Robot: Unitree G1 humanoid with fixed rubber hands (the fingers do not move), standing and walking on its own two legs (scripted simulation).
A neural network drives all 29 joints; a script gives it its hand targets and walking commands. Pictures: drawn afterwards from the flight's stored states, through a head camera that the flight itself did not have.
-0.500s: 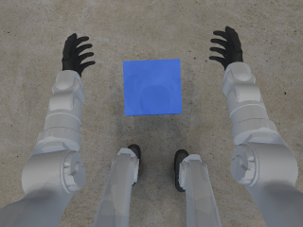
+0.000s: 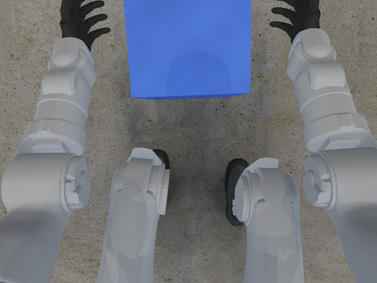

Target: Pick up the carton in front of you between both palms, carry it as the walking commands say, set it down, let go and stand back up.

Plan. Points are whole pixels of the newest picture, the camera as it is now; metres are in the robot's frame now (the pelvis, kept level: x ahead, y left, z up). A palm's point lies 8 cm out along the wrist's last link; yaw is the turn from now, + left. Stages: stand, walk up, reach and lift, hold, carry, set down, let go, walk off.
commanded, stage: reach and lift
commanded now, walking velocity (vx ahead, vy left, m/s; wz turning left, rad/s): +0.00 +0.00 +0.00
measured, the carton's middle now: (189, 51) +0.52 +0.05 -0.28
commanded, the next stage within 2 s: none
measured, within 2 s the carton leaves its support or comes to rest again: leaves its support in 0.94 s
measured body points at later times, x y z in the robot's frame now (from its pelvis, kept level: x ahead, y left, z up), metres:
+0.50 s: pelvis +0.00 +0.00 -0.04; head +0.37 +0.02 +0.22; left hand +0.51 +0.23 -0.22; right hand +0.55 -0.13 -0.22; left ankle +0.12 +0.13 -0.37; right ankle +0.11 -0.13 -0.37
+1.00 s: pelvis +0.00 +0.00 -0.04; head +0.36 +0.01 +0.23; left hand +0.53 +0.20 -0.21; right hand +0.55 -0.10 -0.21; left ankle +0.12 +0.13 -0.37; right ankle +0.11 -0.13 -0.37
